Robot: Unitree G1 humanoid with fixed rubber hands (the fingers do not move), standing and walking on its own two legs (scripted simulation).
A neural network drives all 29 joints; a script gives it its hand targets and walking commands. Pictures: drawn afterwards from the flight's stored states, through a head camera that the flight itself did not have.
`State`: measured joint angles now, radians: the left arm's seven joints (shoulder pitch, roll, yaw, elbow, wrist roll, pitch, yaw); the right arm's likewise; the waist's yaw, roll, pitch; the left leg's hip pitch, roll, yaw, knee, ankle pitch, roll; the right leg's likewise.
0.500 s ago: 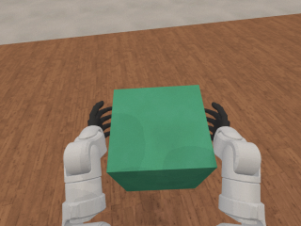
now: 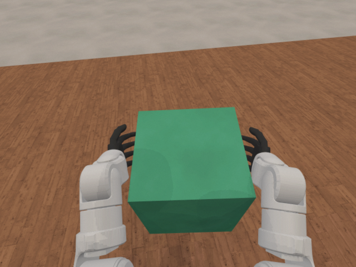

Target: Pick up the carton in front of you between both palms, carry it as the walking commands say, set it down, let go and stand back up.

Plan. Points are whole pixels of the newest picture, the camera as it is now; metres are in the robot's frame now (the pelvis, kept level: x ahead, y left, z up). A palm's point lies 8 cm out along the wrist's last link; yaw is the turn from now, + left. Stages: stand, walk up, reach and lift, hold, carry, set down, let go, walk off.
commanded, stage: carry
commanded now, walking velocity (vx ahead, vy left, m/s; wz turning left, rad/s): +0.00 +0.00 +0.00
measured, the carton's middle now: (188, 175) +0.33 +0.00 +0.04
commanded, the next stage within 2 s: none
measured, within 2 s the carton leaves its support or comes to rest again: neither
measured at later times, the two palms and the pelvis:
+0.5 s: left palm (119, 164) +0.31 +0.15 +0.11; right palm (264, 167) +0.31 -0.16 +0.11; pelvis -0.02 -0.01 +0.00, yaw +0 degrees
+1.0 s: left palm (119, 121) +0.44 +0.17 +0.11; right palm (239, 127) +0.43 -0.13 +0.11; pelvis +0.11 +0.03 +0.01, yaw +0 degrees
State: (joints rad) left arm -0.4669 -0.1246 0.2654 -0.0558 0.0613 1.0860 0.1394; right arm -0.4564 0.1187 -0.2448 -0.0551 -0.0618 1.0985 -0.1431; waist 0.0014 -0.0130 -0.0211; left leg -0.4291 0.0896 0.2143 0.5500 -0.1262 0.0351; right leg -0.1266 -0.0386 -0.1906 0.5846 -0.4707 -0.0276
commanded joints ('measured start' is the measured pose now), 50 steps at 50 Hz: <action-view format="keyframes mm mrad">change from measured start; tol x16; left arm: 1 -553 -764 -620 -34 -188 0 -18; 50 -532 -798 -641 -75 -178 -52 4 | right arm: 1 -605 747 601 -71 191 -19 18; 31 -683 766 610 -71 202 -24 22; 41 -466 679 509 18 135 -32 0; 50 -687 790 697 -191 307 -78 45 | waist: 1 -2 8 -335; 26 -3 0 -354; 32 38 -115 -97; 39 -2 -82 -303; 42 -70 327 -436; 45 -57 19 -392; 50 -41 109 -379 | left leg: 1 276 72 -96 -19 239 25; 25 256 70 -93 -16 245 22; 27 251 50 -71 -28 34 22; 29 117 -4 -9 51 -213 2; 34 -296 -15 -61 237 -252 22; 37 -213 -70 -33 172 -253 38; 39 115 -137 27 -48 -129 59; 42 695 268 -770 -252 119 276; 50 433 169 -382 -271 -27 184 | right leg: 1 -63 -101 85 -108 336 7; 25 -71 -107 93 -88 383 3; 30 -42 -231 301 -353 -158 -118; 37 286 -239 227 -174 583 -148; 40 -30 -131 15 222 675 -23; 42 -559 83 115 674 -70 38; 43 -615 24 187 757 -87 12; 50 -561 -34 145 477 154 20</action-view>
